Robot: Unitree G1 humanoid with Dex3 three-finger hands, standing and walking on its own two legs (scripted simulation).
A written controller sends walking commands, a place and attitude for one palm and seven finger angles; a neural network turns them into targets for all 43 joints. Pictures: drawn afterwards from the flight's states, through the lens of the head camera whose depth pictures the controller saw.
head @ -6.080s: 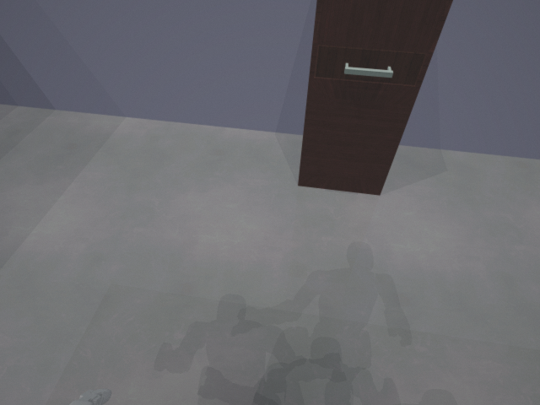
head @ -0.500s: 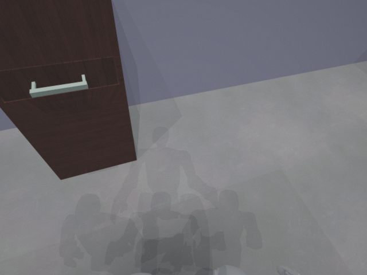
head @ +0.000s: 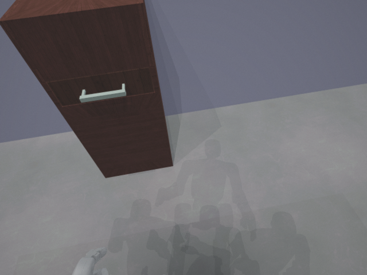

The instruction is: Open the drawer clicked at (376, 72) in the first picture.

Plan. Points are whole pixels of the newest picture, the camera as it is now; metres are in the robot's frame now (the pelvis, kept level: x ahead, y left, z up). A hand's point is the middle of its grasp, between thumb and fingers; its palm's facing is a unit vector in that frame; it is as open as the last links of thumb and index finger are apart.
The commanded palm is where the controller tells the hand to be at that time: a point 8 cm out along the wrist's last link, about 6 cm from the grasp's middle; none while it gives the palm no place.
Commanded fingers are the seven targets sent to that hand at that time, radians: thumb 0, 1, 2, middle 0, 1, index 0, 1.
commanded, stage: turn to face it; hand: left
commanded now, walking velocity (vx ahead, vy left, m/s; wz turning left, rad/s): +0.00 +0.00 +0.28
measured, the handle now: (103, 92) +0.77 +0.33 -0.08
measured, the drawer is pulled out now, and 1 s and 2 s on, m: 0.00 0.00 0.00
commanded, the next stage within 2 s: take the last steps up to it in 0.08 s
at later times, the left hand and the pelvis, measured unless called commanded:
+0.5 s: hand out of the picture -0.10 +0.21 -0.18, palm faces +0.25 -0.95 -0.20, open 7.3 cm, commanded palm none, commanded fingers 0.00 0.90 0.90 -0.20 -0.30 -0.20 -0.30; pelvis +0.01 +0.04 +0.00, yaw +9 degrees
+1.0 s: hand (111, 228) +0.27 +0.23 -0.17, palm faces +0.07 -0.97 -0.21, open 7.3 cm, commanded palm none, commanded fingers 0.00 0.90 0.90 -0.20 -0.30 -0.20 -0.30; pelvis +0.17 +0.03 -0.02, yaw +7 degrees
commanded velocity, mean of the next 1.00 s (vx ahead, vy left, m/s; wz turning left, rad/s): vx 0.24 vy -0.03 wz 0.03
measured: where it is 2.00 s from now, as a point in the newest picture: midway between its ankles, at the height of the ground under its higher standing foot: (193, 270)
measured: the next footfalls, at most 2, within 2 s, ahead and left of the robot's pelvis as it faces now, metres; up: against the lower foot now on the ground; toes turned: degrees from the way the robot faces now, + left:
left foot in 0.44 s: +0.00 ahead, +0.15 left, +0.00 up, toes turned +15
right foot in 0.98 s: +0.32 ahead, -0.04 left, +0.00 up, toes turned +0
